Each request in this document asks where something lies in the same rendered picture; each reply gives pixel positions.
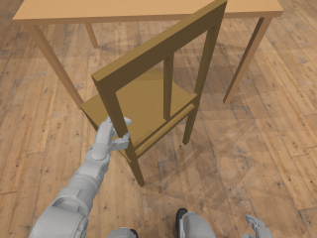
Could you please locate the left robot hand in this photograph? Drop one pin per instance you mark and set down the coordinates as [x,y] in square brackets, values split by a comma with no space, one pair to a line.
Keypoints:
[106,131]

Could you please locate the right robot hand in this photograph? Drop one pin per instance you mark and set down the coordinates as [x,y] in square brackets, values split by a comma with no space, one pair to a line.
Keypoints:
[258,227]

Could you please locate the left robot forearm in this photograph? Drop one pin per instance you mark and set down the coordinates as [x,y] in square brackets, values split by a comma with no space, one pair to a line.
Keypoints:
[80,191]

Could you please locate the right robot shin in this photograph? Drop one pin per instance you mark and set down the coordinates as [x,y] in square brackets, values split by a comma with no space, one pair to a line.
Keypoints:
[189,213]

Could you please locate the right robot thigh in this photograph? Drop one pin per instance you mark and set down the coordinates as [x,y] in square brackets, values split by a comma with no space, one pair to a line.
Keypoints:
[194,226]

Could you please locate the table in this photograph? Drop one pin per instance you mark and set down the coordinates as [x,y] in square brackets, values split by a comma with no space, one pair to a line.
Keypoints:
[33,13]

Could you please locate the chair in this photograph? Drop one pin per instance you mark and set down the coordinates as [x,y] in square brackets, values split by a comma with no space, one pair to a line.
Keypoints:
[131,87]

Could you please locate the robot left upper arm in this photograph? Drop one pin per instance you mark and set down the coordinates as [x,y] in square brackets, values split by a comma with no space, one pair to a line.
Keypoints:
[61,223]

